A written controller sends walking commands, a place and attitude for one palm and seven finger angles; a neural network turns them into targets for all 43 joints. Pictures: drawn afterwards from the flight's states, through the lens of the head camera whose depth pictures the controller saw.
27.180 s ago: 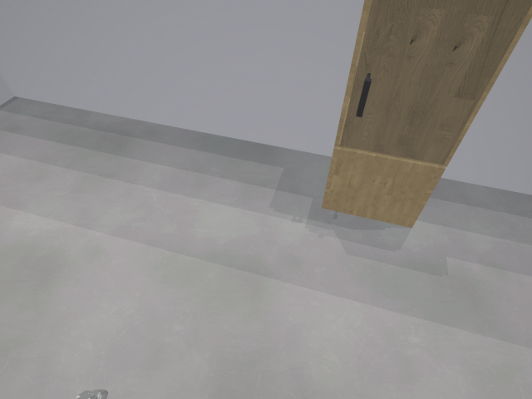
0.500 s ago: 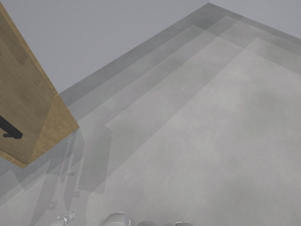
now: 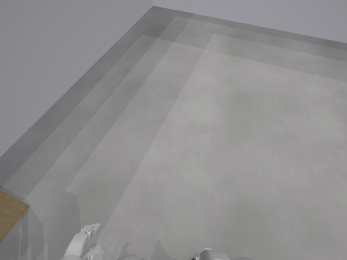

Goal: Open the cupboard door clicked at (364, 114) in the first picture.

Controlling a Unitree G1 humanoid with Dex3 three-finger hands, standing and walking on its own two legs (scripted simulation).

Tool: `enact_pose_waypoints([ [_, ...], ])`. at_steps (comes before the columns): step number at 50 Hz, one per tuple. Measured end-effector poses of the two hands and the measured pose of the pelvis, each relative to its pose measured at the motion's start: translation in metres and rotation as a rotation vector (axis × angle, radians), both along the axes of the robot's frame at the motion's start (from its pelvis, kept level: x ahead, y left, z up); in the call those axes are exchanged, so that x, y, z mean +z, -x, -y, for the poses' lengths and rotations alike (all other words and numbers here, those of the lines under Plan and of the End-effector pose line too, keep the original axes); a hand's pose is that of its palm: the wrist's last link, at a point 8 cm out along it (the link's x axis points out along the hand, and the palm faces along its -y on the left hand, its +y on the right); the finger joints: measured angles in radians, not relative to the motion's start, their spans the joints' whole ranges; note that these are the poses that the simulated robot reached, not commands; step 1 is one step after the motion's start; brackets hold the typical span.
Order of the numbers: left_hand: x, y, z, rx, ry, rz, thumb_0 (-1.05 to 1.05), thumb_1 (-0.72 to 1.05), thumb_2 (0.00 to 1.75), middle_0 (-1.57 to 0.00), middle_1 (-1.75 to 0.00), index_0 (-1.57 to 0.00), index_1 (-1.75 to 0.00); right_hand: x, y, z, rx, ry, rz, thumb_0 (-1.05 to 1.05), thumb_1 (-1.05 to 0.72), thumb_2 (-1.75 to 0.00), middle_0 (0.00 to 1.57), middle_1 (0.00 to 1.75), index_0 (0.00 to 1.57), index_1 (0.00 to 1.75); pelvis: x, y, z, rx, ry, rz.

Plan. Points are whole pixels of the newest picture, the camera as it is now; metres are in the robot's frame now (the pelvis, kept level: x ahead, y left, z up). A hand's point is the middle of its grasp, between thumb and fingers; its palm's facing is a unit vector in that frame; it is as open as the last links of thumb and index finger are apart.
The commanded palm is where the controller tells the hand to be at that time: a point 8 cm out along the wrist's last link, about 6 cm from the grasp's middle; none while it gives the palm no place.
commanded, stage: walk to a spot facing it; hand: left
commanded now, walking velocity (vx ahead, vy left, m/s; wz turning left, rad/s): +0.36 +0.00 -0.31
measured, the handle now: out of the picture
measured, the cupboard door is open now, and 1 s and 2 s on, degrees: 44 44 44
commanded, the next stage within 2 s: turn to face it in 1.02 s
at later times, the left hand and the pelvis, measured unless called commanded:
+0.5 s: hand (113, 205) +0.27 +0.18 -0.15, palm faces -0.12 -0.97 -0.20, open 7.4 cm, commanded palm none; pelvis +0.22 -0.01 +0.02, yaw -10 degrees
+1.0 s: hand (151, 149) +0.47 +0.08 -0.16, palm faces -0.13 -0.98 -0.16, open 7.3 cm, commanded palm none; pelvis +0.46 -0.09 +0.01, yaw -11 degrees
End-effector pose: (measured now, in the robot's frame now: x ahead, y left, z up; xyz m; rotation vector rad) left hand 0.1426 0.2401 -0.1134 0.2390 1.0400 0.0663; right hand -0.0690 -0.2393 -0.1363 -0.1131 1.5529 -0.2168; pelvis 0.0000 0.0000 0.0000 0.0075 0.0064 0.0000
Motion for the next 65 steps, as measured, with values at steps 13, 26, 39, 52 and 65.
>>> enact_pose_waypoints([
  [13, -0.006, 0.01, 0.004, 0.077, 0.022, -0.291, 0.0, 0.92, 0.9, -0.2, -0.3, -0.21, -0.3, 0.034, -0.257, 0.006, 0.062, 0.025, 0.44, 0.01, -0.91, -0.9, 0.2, 0.3, 0.19, 0.3, 0.021, -0.106, 0.002, -0.102, 0.004, -0.013],
  [26, -0.003, -0.154, 0.016, -0.021, 0.006, -0.253, 0.01, 0.91, 0.9, -0.2, -0.3, -0.2, -0.3, 0.018, -0.288, 0.006, -0.039, 0.021, 0.289, 0.0, -0.91, -0.9, 0.2, 0.3, 0.2, 0.3, 0.019, -0.225, 0.013, -0.185, -0.012, -0.014],
  [39, 0.0, -0.313, 0.105, -0.105, -0.005, -0.126, 0.0, 0.91, 0.9, -0.2, -0.3, -0.2, -0.3, 0.008, -0.32, 0.07, -0.187, -0.001, 0.064, 0.01, -0.91, -0.9, 0.2, 0.3, 0.19, 0.3, 0.016, -0.339, 0.082, -0.202, -0.006, 0.003],
  [52, -0.033, -0.335, 0.103, 0.006, 0.038, -0.411, 0.0, 0.92, 0.9, -0.2, -0.3, -0.21, -0.3, 0.018, -0.592, 0.101, -0.033, 0.064, 0.422, 0.01, -0.91, -0.9, 0.2, 0.3, 0.19, 0.3, 0.002, -0.48, 0.09, -0.204, 0.035, 0.009],
  [65, -0.007, -0.525, 0.14, -0.013, 0.021, -0.143, 0.01, 0.93, 0.9, -0.2, -0.3, -0.2, -0.3, 0.009, -0.618, 0.116, -0.055, 0.013, 0.193, 0.0, -0.93, -0.9, 0.2, 0.3, 0.2, 0.3, 0.014, -0.572, 0.124, -0.121, 0.007, 0.01],
])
